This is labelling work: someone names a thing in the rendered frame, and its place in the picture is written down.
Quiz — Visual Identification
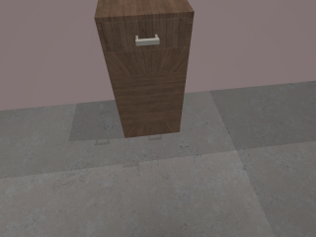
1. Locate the handle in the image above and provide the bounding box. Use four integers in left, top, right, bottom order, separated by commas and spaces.
135, 35, 160, 46

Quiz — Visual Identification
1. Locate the drawer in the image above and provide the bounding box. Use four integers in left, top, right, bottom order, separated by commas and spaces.
102, 17, 189, 52

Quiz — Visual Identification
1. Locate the cabinet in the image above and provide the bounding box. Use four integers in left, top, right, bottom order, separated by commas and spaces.
94, 0, 195, 138

